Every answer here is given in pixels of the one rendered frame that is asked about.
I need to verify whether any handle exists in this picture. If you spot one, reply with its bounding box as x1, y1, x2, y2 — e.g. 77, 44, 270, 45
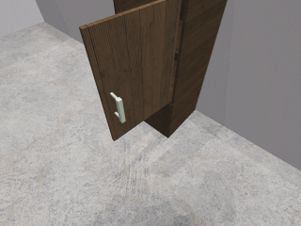
110, 92, 126, 123

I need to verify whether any cupboard door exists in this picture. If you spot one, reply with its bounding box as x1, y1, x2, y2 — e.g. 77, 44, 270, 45
79, 0, 182, 141

